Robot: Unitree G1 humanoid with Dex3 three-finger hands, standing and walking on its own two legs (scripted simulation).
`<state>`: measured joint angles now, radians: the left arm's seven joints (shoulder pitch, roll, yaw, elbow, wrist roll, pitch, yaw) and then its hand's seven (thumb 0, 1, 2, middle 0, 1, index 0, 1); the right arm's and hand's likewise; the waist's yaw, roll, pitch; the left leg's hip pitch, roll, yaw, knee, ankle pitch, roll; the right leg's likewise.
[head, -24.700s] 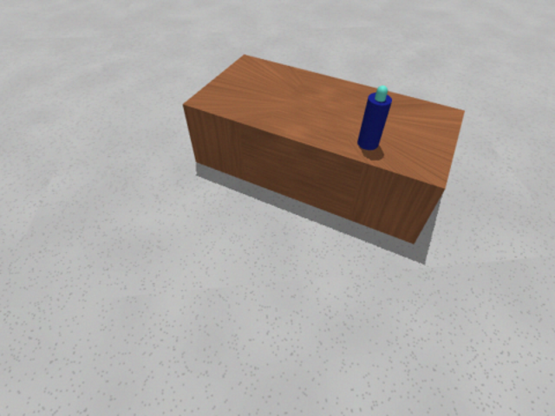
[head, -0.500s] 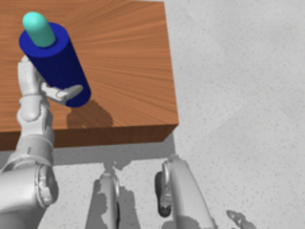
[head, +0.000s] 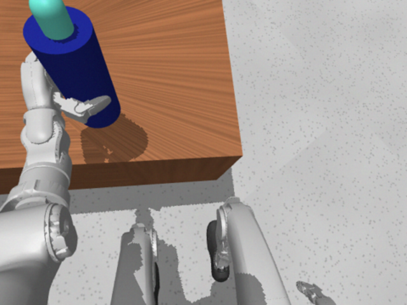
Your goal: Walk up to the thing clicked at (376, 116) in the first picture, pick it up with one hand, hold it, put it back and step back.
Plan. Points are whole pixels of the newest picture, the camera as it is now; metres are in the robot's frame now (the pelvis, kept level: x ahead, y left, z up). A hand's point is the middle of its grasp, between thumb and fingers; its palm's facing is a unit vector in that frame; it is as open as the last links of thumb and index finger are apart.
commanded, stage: lower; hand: left
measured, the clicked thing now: (78, 68) +0.53 +0.14 +0.02
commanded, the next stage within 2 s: loosen in 0.58 s
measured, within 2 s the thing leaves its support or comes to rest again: rests again in 1.62 s
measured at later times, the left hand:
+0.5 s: hand (91, 97) +0.53 +0.15 -0.08, palm faces +0.07 -1.00 -0.05, open 11.8 cm
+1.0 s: hand (88, 96) +0.54 +0.16 -0.08, palm faces +0.07 -1.00 -0.04, open 12.0 cm
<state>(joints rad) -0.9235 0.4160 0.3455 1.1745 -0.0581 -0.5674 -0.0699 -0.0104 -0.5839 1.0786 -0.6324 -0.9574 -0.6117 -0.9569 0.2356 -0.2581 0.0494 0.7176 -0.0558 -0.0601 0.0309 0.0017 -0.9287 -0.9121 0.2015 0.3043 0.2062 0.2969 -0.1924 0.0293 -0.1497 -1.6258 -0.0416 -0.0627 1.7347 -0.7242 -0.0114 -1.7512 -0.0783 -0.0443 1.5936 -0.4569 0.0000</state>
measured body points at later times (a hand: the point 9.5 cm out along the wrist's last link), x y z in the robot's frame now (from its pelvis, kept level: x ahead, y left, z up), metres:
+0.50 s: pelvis -0.02 +0.00 -0.06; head +0.21 +0.02 +0.33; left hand +0.52 +0.21 -0.07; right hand +0.01 -0.27 -0.18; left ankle +0.02 +0.12 -0.51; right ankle +0.12 -0.13 -0.51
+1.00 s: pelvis -0.04 +0.01 -0.09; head +0.19 +0.04 +0.30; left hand +0.53 +0.21 -0.08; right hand -0.01 -0.26 -0.21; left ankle +0.02 +0.12 -0.51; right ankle +0.12 -0.13 -0.51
